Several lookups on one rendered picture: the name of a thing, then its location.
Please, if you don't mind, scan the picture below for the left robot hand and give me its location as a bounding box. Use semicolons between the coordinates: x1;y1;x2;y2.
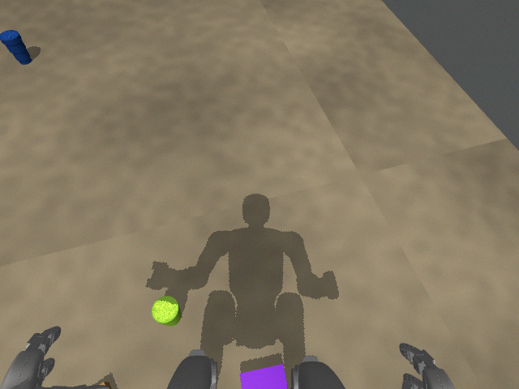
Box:
0;327;109;389

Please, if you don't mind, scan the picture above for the right robot hand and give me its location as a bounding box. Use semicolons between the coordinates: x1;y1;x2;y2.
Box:
399;343;455;389

